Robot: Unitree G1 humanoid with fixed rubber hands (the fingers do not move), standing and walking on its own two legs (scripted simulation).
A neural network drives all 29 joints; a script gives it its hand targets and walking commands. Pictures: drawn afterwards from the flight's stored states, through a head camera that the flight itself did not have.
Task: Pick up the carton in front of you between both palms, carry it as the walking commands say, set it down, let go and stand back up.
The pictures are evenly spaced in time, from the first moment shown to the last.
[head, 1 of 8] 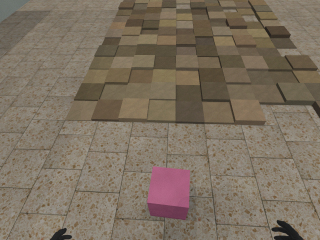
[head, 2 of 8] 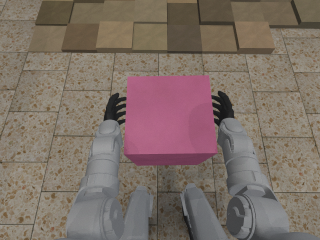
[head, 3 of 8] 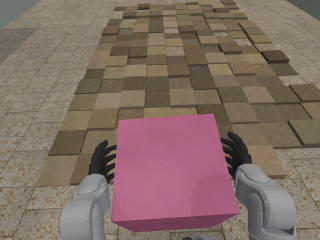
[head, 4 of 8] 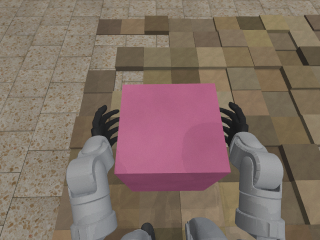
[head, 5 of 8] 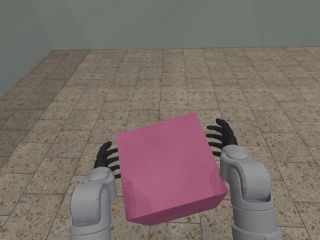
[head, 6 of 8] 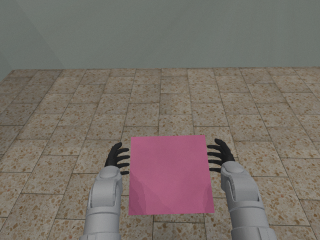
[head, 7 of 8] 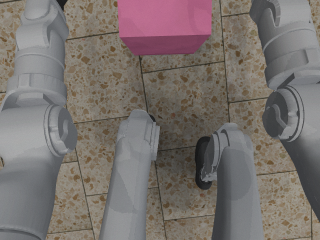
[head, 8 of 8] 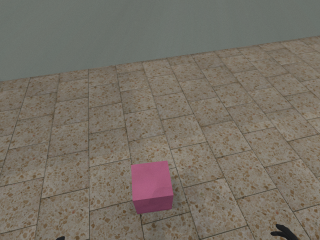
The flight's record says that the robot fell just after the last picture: no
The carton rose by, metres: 0.76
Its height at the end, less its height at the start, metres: +0.00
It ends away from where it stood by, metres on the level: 6.69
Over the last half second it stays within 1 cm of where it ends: yes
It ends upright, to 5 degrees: yes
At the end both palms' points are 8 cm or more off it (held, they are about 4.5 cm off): yes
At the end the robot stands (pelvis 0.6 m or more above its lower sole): yes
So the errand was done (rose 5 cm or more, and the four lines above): yes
